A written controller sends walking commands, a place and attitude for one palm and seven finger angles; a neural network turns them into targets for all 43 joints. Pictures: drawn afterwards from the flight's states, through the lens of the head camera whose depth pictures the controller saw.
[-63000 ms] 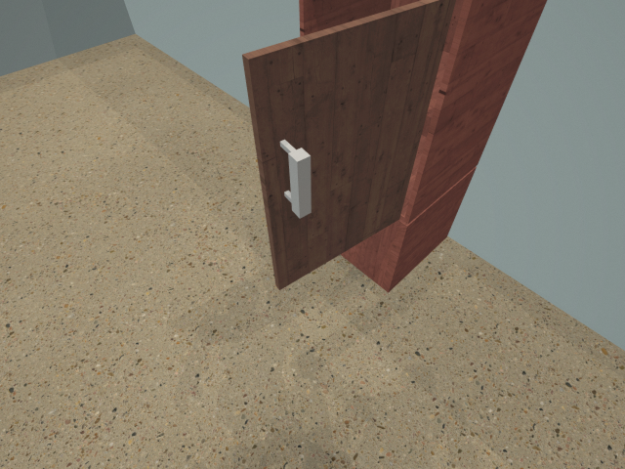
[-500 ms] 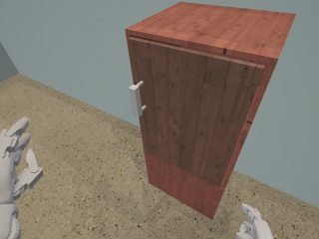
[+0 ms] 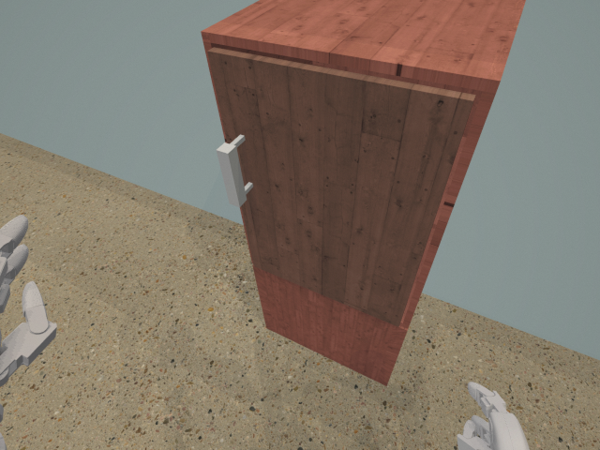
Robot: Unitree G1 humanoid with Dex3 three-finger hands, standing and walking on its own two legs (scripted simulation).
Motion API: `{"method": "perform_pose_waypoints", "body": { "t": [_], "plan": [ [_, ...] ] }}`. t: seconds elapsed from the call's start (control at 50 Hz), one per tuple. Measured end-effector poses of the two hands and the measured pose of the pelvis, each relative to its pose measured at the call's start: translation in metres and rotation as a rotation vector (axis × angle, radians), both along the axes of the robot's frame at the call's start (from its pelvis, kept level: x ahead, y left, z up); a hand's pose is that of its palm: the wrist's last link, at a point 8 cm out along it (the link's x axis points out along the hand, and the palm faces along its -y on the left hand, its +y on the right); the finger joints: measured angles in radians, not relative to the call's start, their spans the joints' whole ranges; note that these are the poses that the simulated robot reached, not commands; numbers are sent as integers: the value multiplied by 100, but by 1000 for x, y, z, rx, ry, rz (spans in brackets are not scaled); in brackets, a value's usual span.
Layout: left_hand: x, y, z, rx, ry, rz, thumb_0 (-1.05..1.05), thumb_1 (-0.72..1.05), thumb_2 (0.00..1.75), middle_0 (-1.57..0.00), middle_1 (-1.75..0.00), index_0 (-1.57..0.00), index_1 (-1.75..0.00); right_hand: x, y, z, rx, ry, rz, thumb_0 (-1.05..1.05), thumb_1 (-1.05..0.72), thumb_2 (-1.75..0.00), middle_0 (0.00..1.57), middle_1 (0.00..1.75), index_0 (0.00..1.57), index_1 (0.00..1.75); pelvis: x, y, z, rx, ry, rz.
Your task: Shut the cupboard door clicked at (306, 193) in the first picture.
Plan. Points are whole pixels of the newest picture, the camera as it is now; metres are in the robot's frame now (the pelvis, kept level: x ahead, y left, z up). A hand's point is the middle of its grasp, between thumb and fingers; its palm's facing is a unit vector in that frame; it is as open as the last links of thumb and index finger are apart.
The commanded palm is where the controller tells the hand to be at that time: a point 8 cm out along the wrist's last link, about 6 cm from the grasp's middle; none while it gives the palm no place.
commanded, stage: step back with the hand held close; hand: left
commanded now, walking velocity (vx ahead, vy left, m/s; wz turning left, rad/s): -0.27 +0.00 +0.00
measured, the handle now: (238, 170) +0.61 +0.17 +0.03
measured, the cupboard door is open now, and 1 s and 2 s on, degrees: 0 0 0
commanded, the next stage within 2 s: stop stepping back and stand still in 1.02 s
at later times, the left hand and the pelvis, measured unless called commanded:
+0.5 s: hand out of the picture +0.12 +0.28 +0.16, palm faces +0.50 -0.73 -0.47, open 7.4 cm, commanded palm +0.06 +0.31 +0.18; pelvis -0.07 +0.01 -0.02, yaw +3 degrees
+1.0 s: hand out of the picture +0.06 +0.28 +0.18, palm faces +0.49 -0.78 -0.39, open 7.4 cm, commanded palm +0.00 +0.31 +0.18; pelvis -0.14 +0.01 +0.00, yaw +0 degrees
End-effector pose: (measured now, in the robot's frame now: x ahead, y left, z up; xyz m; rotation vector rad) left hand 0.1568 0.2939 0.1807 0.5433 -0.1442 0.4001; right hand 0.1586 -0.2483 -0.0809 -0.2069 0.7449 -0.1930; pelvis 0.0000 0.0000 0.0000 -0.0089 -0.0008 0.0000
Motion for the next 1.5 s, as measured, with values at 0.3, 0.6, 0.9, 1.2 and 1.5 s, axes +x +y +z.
{"method": "perform_pose_waypoints", "body": {
  "t": [0.3, 0.6, 0.9, 1.2, 1.5],
  "plan": [
    [-44, 14, 0, 41, -82, -18, 2, 89, 90, -21, -30, -21, -30, -54, 12, 4, -25, -8, -15, 1, -91, -90, 20, 30, 20, 30, -46, 9, -8, -5, 4, -7],
    [-93, 17, 1, 91, -191, 35, 2, 89, 90, -21, -30, -21, -30, -89, 15, -13, -37, 18, 57, 1, -91, -90, 20, 30, 21, 30, -79, 3, -21, -12, -11, 46],
    [-134, 42, 14, 91, -220, 23, 2, 89, 90, -21, -30, -21, -30, -110, 40, 10, -55, -7, 82, 1, -91, -90, 20, 30, 20, 30, -114, 14, -7, -79, 45, 57],
    [-173, -25, 12, 100, -165, -266, 2, 89, 90, -21, -30, -21, -30, -187, 11, 11, -15, -60, -1, 1, -91, -89, 20, 30, 21, 31, -194, -11, -14, -55, 24, -32],
    [-192, 41, -13, -90, -211, -46, 2, 89, 90, -20, -30, -21, -30, -276, 23, 2, -90, 32, -81, 2, -91, -90, 20, 30, 20, 30, -218, 28, -12, -45, -42, -15]
  ]
}}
